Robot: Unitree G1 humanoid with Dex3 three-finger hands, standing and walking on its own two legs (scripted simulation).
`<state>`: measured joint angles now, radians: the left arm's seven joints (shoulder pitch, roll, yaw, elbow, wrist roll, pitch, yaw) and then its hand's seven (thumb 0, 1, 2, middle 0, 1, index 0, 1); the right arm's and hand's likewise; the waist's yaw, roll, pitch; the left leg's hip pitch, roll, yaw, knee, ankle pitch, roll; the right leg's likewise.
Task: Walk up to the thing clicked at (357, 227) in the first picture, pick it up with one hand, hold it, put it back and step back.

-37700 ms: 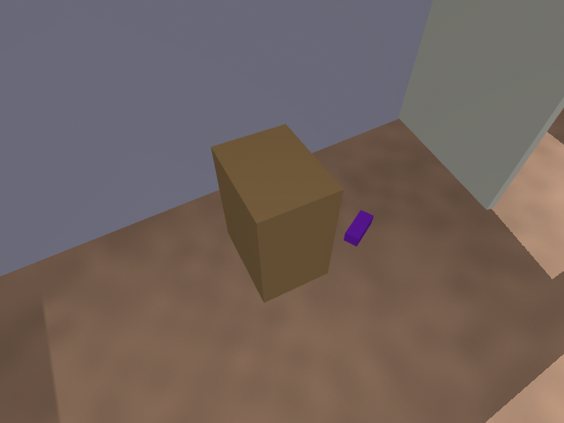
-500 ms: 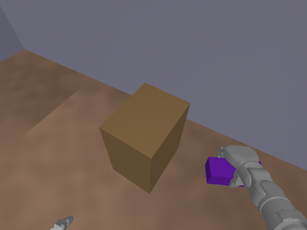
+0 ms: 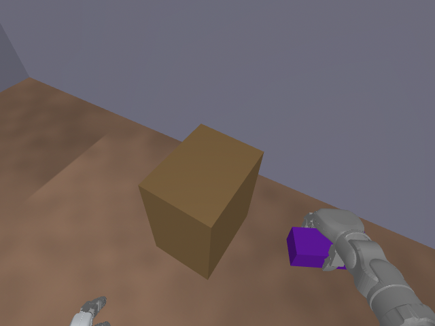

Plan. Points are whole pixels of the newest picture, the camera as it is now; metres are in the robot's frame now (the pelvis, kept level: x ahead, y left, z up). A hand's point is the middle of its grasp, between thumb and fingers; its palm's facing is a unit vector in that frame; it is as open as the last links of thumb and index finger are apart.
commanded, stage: hold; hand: right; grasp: from above
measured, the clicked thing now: (327, 248) +0.30 -0.23 -0.08
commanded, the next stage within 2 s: crouch in 0.98 s
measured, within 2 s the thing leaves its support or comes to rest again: neither
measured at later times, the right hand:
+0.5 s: hand (332, 247) +0.28 -0.22 -0.03, palm faces -0.46 +0.05 -0.89, open 9.2 cm
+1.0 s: hand (331, 247) +0.28 -0.22 -0.03, palm faces -0.47 +0.04 -0.88, open 9.2 cm
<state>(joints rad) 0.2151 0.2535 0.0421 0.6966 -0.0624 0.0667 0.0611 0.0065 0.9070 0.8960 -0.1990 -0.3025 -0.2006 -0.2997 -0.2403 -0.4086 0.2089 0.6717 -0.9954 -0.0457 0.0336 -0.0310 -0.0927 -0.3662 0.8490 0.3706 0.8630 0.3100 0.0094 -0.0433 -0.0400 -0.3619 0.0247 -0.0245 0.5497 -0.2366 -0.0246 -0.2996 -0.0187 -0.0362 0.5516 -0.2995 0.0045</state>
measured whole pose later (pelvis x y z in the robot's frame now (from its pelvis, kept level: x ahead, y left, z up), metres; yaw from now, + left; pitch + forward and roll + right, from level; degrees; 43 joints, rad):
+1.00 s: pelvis +0.00 +0.00 +0.01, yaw +0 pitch +1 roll +0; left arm 0.18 0.25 0.03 0.69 -0.07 0.08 0.07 0.01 0.91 0.90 -0.20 -0.30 -0.20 -0.30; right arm -0.21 -0.42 0.21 0.59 -0.99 -0.05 0.07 -0.03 -0.09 -0.37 0.85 0.37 0.86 0.32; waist 0.00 -0.05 -0.01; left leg -0.29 0.03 -0.02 0.48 -0.20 -0.02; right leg -0.23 -0.02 -0.03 0.47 -0.26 0.01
